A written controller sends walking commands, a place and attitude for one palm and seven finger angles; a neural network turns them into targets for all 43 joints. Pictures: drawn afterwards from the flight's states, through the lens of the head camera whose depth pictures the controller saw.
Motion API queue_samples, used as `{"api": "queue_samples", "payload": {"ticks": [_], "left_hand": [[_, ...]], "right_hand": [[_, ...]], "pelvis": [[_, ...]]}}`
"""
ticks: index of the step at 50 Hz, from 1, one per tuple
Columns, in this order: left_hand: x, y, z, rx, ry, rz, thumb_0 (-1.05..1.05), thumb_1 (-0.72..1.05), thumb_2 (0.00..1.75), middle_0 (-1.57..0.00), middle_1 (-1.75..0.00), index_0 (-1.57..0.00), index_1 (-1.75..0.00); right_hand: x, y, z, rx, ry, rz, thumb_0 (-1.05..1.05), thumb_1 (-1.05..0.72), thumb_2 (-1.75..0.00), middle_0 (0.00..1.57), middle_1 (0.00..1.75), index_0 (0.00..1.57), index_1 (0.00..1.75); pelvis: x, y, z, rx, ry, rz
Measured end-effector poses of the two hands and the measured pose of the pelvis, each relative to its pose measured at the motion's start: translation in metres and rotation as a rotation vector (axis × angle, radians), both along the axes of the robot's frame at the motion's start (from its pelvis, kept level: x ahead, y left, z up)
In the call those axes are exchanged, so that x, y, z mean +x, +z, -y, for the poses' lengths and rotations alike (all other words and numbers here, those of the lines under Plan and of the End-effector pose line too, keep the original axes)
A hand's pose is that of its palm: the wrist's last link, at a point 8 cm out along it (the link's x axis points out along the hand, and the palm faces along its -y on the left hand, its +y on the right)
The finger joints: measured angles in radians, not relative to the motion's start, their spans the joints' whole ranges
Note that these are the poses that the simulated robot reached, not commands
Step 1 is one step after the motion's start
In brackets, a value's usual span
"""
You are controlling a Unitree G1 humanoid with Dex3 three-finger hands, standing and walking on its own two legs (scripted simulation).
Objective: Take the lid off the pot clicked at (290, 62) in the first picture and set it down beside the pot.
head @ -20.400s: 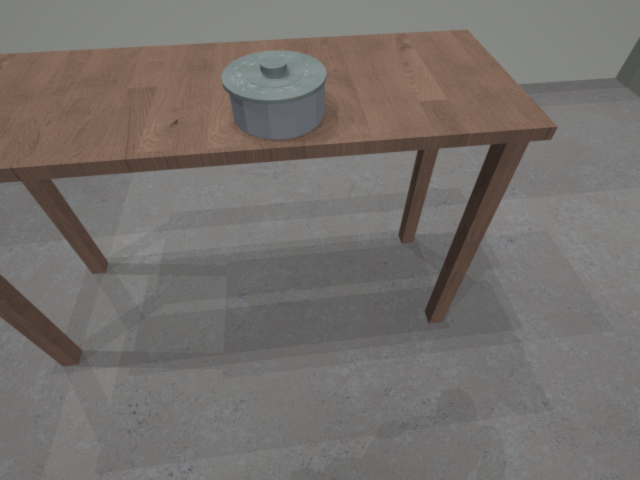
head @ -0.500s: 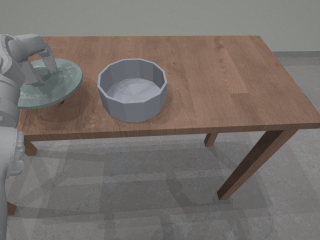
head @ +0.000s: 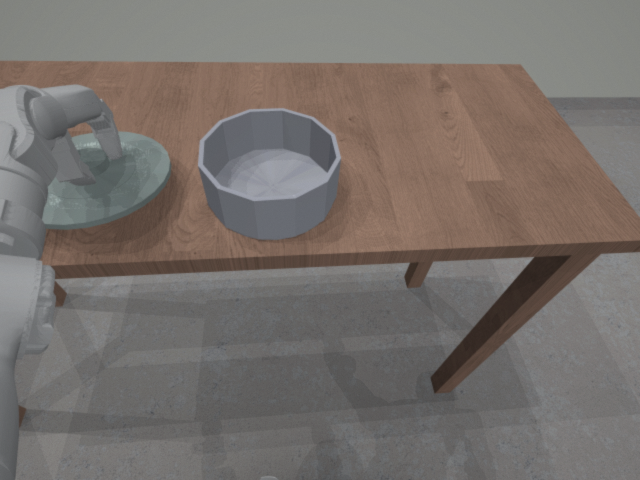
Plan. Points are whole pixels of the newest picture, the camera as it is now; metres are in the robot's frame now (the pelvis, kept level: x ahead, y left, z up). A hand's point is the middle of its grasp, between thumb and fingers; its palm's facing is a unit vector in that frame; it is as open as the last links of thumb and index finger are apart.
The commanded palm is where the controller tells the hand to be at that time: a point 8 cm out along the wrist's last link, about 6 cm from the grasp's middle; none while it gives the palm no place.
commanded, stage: lower the lid onto the table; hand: left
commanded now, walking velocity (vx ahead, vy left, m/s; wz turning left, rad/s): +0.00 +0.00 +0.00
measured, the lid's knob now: (87, 162) +0.49 +0.29 +0.12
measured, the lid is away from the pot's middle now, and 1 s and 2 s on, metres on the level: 0.23 0.25 0.25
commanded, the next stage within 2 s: open the fingers wide in 0.40 s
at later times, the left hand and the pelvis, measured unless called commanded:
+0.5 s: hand (76, 174) +0.46 +0.29 +0.13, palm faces -0.46 -0.15 -0.88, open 7.6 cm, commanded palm +0.47 +0.30 +0.19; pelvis +0.00 +0.01 -0.01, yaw -1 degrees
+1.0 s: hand (61, 183) +0.44 +0.31 +0.13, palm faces -0.38 -0.09 -0.92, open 7.8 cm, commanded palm +0.47 +0.30 +0.19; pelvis -0.01 +0.02 -0.01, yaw -1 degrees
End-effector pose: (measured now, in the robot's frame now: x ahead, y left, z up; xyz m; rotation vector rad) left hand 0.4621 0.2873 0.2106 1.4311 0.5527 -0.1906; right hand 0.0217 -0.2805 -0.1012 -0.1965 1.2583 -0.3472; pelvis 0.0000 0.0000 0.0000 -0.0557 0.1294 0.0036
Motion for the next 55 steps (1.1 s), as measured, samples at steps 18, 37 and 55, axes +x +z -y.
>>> {"api": "queue_samples", "payload": {"ticks": [18, 37, 55], "left_hand": [[0.002, -0.023, -0.006, -0.015, -0.024, -0.02, 0.02, 0.3, 0.72, -0.55, -0.94, -0.6, -0.96], [-0.009, -0.031, -0.017, 0.018, -0.116, 0.09, 0.0, 0.3, 0.74, -0.54, -0.95, -0.58, -0.96], [-0.016, -0.025, -0.02, 0.024, -0.096, 0.095, 0.0, 0.24, 0.83, -0.55, -0.86, -0.57, -0.86]], "right_hand": [[-0.013, -0.002, -0.009, -0.009, -0.02, -0.017, 0.0, -0.9, -0.89, 0.2, 0.3, 0.2, 0.3], [-0.017, -0.007, -0.019, -0.004, -0.02, -0.042, 0.0, -0.9, -0.89, 0.2, 0.3, 0.2, 0.3], [-0.012, -0.006, -0.023, -0.022, 0.005, -0.009, 0.0, -0.9, -0.89, 0.2, 0.3, 0.2, 0.3]], "pelvis": [[-0.002, -0.004, -0.008, -0.01, -0.01, -0.022], [-0.01, -0.009, -0.016, -0.017, -0.017, -0.039], [-0.017, -0.01, -0.023, -0.019, -0.012, -0.025]]}}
